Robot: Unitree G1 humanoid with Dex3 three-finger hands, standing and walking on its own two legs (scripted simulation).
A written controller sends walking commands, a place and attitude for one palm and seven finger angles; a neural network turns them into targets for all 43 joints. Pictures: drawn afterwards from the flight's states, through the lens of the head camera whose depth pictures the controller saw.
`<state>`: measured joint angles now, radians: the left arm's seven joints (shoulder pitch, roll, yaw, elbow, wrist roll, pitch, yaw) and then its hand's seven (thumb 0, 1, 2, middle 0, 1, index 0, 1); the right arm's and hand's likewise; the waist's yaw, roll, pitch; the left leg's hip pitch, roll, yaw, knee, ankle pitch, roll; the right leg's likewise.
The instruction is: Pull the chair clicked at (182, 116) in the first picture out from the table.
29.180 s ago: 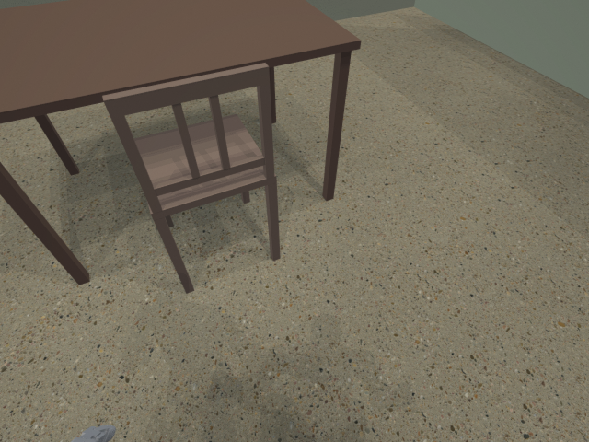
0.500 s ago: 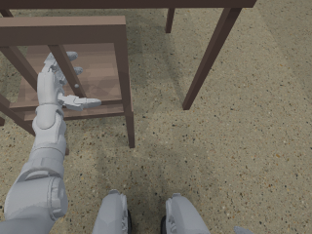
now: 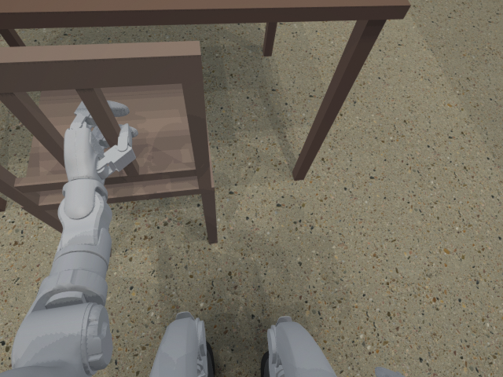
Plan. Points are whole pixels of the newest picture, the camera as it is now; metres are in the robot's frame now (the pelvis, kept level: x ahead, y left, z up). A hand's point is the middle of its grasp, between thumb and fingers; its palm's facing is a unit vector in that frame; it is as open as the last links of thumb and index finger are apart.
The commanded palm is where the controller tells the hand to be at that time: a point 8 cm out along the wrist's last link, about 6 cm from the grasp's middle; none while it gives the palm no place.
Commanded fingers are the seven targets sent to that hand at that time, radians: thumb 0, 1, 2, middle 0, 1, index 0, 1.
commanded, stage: hook a spindle and tug to test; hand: left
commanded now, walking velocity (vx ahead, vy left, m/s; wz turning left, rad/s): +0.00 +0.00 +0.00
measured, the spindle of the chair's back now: (52, 140) +0.49 +0.29 +0.02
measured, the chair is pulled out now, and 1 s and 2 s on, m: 0.00 0.05 0.20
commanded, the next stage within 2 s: step backward, pulling the chair out in 0.50 s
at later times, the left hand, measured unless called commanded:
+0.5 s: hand (126, 161) +0.44 +0.17 +0.03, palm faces +0.11 -0.99 -0.02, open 5.6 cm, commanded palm +0.39 +0.21 +0.03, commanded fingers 0.00 0.90 0.90 -0.50 -1.45 -0.50 -1.45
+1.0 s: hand (130, 166) +0.42 +0.16 +0.05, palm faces +0.05 -0.99 -0.13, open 5.3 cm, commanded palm +0.39 +0.21 +0.04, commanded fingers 0.00 0.90 0.90 -0.50 -1.45 -0.50 -1.45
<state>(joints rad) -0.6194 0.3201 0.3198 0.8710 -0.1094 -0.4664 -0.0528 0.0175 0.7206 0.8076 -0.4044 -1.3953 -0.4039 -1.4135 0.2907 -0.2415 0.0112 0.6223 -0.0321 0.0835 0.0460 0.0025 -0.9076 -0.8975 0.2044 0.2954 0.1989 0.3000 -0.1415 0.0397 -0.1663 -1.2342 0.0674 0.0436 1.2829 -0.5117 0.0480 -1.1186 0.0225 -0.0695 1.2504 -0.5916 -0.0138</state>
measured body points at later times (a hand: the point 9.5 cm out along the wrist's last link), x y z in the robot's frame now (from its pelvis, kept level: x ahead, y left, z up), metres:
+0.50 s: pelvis +0.03 +0.00 +0.02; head +0.16 +0.02 +0.44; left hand +0.43 +0.23 +0.03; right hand +0.12 -0.25 -0.11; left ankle +0.04 +0.09 -0.62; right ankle +0.00 -0.12 -0.62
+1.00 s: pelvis +0.04 +0.01 +0.11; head +0.15 +0.02 +0.55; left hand +0.41 +0.21 +0.06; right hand +0.11 -0.25 -0.01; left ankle +0.04 +0.09 -0.62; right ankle -0.01 -0.12 -0.61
